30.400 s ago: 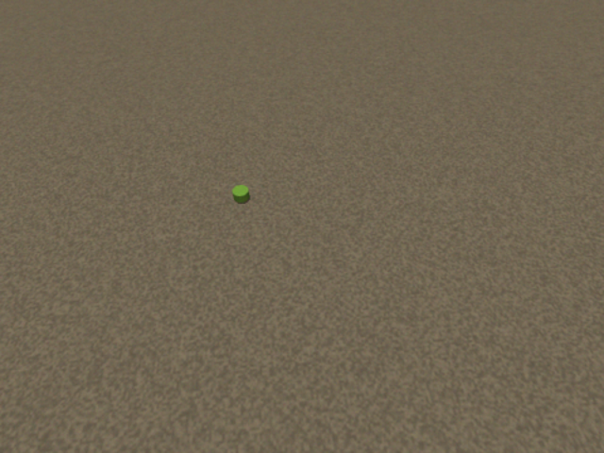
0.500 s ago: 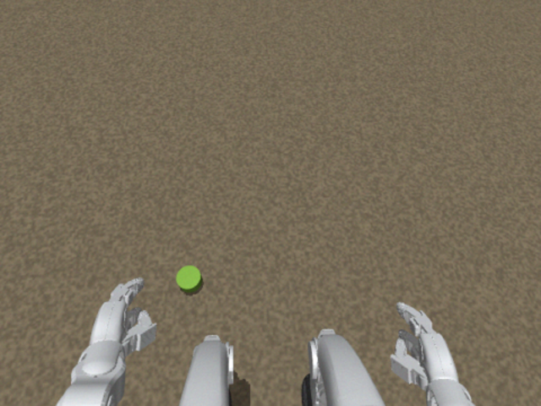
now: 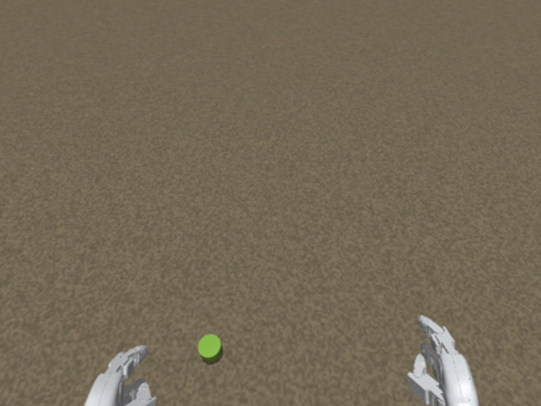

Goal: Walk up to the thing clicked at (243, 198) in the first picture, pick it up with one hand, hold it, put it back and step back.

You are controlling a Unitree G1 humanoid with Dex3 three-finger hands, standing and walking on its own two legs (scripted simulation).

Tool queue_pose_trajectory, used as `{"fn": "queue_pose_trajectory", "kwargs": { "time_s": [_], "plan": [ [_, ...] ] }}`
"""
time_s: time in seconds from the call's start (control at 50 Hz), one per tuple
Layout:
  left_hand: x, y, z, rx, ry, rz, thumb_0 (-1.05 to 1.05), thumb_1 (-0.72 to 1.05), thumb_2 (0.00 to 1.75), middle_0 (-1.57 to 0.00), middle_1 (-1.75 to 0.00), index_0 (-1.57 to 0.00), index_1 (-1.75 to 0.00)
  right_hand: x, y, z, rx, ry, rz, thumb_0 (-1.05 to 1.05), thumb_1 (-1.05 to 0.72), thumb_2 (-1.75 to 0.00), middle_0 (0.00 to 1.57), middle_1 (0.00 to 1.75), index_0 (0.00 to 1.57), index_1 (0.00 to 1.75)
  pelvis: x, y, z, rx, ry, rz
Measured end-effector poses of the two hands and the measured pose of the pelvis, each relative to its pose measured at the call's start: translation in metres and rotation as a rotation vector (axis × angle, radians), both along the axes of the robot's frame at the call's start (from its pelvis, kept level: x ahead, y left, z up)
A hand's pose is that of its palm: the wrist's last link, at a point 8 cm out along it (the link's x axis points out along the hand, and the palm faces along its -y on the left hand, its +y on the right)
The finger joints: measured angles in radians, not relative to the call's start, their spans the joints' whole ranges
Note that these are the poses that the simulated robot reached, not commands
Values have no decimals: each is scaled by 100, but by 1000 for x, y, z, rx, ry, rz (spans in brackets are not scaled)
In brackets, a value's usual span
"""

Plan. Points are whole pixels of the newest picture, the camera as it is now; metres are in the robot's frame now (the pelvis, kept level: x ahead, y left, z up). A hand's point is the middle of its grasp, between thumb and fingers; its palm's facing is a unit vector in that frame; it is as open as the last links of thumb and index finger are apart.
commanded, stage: home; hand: left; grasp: from above
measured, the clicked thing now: (210, 347) +0.44 +0.21 -0.69
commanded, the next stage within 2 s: stand in 1.86 s
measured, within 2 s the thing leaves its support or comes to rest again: neither
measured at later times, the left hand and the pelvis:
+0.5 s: hand out of the picture +0.15 +0.18 -0.05, palm faces +0.05 -0.98 -0.20, open 7.4 cm; pelvis -0.01 +0.00 +0.00, yaw +0 degrees
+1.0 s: hand (156, 404) +0.16 +0.17 -0.05, palm faces +0.04 -0.98 -0.19, open 7.4 cm; pelvis +0.00 +0.00 +0.00, yaw +0 degrees
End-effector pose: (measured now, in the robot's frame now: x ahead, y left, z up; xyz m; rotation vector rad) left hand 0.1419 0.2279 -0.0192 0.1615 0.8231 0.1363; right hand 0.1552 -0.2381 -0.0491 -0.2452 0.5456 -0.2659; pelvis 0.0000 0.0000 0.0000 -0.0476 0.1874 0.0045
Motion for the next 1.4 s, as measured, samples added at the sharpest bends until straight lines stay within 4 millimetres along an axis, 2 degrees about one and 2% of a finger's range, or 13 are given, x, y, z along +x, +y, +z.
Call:
{"fn": "queue_pose_trajectory", "kwargs": {
  "time_s": [0.14, 0.54, 1.0, 1.4],
  "plan": [
    [-3, -1, -4, -8, 3, 2, 1, 90, 90, -20, -30, -20, -30, 5, 3, 2, -8, -13, 34, 1, -90, -90, 20, 30, 21, 30, -3, -1, 0, 1, -15, 4],
    [-4, -2, -2, 0, 1, -14, 1, 90, 90, -20, -30, -20, -30, -19, -2, -9, -5, 49, -1, 2, -90, -90, 20, 30, 21, 30, -7, -1, 0, 1, -14, -3],
    [3, -4, -3, -1, 2, -15, 1, 90, 90, -20, -30, -20, -30, -4, -5, -5, -12, 24, 4, 2, -90, -90, 20, 30, 21, 30, 0, -3, 0, 3, -12, -3],
    [5, -3, -3, -2, 1, -16, 1, 90, 90, -20, -30, -20, -30, -6, -4, -8, -6, 41, 0, 2, -90, -90, 20, 30, 21, 30, 1, -2, -1, 1, -7, -3]
  ]
}}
